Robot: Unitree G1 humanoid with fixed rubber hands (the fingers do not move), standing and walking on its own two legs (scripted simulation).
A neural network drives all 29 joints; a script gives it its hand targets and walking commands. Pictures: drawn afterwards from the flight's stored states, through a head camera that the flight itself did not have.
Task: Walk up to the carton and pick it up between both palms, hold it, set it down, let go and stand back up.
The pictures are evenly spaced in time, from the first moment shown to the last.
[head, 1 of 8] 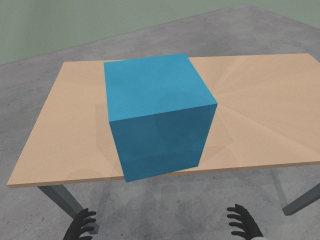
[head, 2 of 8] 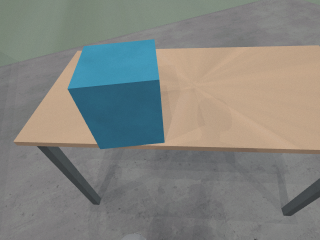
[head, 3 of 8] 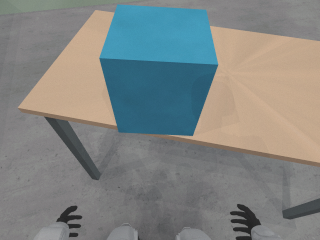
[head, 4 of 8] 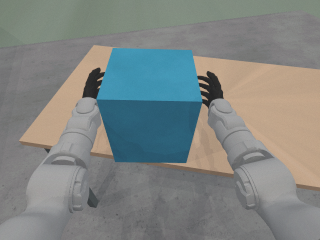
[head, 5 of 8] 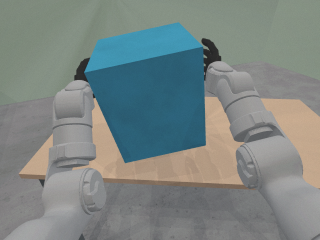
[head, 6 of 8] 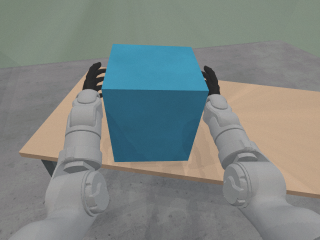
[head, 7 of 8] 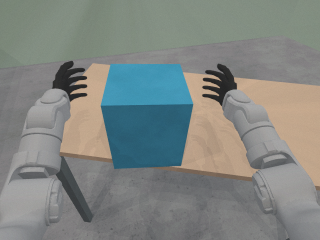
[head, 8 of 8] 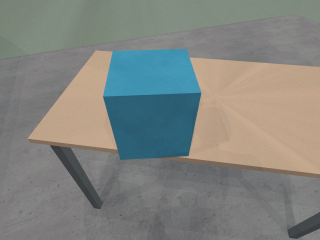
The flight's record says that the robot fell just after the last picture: no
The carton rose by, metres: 0.21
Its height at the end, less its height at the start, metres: +0.00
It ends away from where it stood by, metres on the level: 0.01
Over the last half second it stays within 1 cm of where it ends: yes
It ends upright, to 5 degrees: yes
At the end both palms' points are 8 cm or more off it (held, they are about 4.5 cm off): yes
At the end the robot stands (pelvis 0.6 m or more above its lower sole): yes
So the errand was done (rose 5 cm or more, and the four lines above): yes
